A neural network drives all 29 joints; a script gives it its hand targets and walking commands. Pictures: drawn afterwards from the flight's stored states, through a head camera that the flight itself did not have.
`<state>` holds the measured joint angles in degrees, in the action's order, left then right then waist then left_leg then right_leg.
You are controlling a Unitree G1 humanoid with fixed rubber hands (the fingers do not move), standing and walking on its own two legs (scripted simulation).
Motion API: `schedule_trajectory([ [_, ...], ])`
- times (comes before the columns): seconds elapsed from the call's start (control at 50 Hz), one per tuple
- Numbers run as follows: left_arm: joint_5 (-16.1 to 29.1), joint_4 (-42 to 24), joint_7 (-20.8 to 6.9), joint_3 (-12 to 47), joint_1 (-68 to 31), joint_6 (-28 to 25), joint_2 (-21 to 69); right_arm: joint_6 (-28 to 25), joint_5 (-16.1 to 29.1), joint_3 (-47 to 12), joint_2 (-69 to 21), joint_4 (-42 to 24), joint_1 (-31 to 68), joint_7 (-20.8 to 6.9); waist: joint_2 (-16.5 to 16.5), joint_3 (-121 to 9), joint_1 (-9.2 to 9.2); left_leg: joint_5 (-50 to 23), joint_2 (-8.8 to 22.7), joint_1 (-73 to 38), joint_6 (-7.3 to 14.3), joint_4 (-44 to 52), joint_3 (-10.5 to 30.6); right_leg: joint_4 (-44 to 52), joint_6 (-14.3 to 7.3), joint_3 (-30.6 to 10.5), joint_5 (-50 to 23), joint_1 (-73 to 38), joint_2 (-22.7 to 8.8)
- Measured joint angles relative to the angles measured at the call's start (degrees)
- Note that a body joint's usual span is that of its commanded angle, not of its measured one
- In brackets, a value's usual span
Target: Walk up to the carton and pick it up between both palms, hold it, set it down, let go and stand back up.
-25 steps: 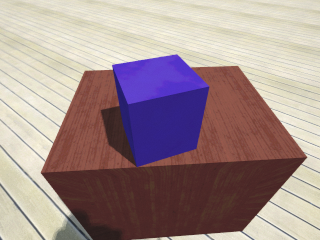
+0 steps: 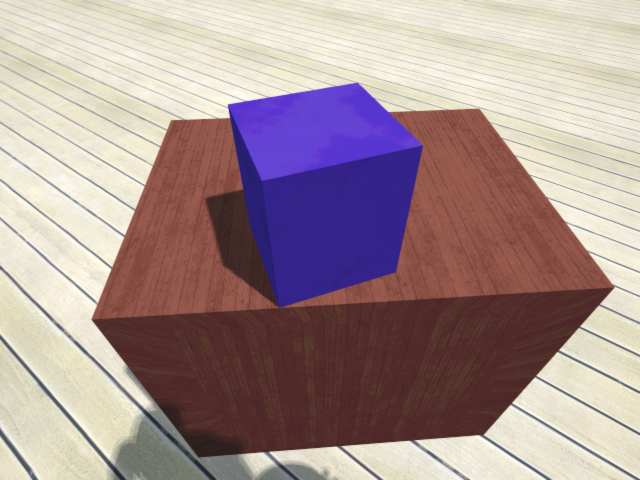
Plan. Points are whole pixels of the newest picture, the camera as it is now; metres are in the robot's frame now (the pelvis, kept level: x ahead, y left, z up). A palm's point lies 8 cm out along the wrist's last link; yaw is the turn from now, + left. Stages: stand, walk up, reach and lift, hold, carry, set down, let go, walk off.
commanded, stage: stand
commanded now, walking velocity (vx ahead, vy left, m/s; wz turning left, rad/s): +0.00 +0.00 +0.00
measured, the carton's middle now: (318, 195) +0.51 +0.02 +0.09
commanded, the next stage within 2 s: none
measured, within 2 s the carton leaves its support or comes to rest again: neither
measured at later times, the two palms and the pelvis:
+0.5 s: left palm out of the picture +0.02 +0.24 -0.13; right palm out of the picture +0.00 -0.26 -0.13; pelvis +0.01 -0.01 +0.00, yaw +0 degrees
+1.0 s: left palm out of the picture +0.08 +0.22 -0.13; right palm out of the picture +0.09 -0.26 -0.12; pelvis +0.07 -0.02 +0.00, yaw +0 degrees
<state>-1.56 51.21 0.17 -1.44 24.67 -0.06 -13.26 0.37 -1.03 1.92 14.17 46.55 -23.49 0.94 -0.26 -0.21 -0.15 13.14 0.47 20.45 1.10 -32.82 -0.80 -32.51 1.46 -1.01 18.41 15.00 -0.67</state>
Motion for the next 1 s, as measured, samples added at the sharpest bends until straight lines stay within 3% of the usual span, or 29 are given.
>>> schedule_trajectory([
  [0.52, 0.33, -0.05, 0.30, -1.19, -2.58, 0.71, 0.61, 0.40, -0.39, 0.61, -1.48, 3.47, -0.65, 0.15, 0.17, -0.53, 0.54, 1.23, 0.16, 1.32, -0.81, -1.61, 0.19, -2.47, -0.47, -0.54, 1.38, 1.82, 0.58],
  [0.64, 0.36, -0.04, 0.51, -1.02, -2.45, 0.36, 0.59, 0.15, -0.24, 0.54, -1.52, 3.97, 0.05, 0.25, 0.37, -0.06, 0.41, -1.52, 0.12, 0.68, -0.83, -0.86, 0.26, -1.45, -0.28, -0.62, -2.14, 1.09, 0.61],
  [1.0, 1.13, 0.60, 1.22, 0.60, -3.88, -0.71, 1.66, -0.87, 0.49, -0.71, -2.63, 5.76, 3.46, 0.49, 0.60, 0.63, 0.19, 0.93, -0.02, -4.02, -1.27, 2.25, 0.54, 2.67, -0.66, -0.33, 0.55, -4.19, 0.47],
])
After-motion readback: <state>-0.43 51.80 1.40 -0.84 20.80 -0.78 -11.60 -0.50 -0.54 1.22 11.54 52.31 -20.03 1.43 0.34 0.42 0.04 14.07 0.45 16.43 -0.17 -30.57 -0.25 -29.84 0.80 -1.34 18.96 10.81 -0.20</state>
